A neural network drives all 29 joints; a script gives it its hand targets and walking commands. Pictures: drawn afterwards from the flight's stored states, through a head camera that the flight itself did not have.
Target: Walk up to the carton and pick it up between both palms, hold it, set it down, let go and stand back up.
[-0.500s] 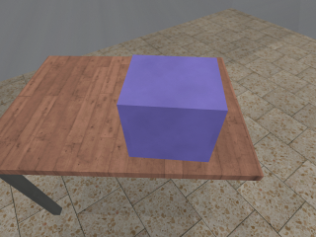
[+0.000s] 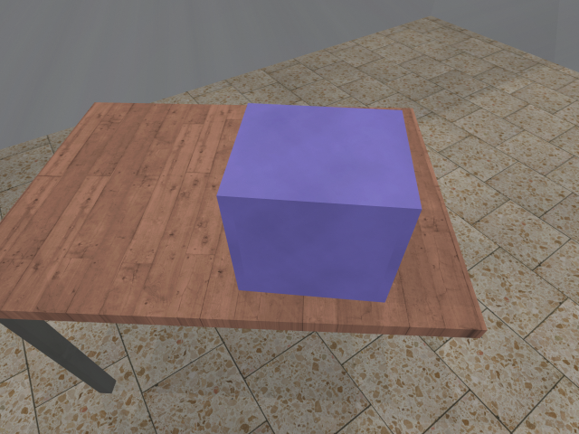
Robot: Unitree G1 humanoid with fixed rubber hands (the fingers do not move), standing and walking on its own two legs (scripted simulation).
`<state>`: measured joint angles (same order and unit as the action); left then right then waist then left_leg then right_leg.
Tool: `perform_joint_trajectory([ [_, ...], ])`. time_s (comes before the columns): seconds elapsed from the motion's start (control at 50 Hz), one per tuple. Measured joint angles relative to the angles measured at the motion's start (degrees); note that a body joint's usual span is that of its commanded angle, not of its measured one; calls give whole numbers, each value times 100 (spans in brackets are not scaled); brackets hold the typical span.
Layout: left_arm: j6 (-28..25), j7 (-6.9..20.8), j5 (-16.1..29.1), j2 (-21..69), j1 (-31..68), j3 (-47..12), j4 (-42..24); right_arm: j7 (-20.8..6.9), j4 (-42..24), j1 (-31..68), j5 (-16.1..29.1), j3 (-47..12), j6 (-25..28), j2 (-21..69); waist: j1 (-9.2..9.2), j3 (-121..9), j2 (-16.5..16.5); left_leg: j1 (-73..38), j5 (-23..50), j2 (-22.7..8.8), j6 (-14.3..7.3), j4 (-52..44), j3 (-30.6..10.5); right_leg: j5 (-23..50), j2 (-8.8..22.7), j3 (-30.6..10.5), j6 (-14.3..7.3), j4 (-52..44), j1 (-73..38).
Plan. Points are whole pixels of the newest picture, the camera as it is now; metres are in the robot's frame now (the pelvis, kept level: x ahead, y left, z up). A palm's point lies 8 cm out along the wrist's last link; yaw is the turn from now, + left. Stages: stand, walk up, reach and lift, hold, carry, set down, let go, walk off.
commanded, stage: stand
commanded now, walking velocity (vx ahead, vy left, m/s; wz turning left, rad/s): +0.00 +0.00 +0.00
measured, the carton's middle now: (317, 203) +0.51 -0.03 +0.00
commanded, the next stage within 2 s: none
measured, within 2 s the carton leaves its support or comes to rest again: neither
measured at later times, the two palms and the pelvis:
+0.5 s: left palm out of the picture +0.01 +0.24 -0.14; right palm out of the picture +0.03 -0.24 -0.14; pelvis +0.00 +0.00 +0.00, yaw +1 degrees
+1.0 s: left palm out of the picture +0.02 +0.24 -0.13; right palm out of the picture +0.04 -0.24 -0.14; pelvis +0.02 -0.01 +0.00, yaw +1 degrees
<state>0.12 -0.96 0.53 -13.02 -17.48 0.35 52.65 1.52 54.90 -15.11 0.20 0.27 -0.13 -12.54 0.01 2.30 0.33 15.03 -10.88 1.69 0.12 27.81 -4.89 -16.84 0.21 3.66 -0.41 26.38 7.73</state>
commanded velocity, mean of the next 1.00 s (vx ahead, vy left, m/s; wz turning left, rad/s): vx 0.00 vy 0.00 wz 0.00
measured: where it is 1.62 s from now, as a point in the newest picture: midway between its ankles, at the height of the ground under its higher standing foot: outside the picture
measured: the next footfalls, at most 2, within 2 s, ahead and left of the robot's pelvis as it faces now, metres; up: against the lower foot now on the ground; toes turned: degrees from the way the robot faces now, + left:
none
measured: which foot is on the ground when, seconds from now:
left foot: down 0.00-1.00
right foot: down 0.00-1.00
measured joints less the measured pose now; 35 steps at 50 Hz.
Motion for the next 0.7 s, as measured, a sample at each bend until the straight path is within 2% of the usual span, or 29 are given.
perform_joint_trajectory([
  [0.7,8,-51,-31,138,-84,5,465,63,370,-63,-42,-4,-8,151,6,-12,4,-45,9,16,24,-66,-72,-23,16,58,-13,-62,-74],
])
